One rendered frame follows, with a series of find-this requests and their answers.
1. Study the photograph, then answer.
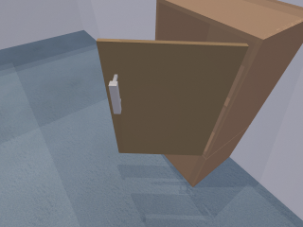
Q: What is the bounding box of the handle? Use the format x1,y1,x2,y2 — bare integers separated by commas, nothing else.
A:
108,74,122,114

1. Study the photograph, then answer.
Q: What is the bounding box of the cupboard door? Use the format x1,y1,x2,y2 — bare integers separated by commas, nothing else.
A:
96,38,249,156

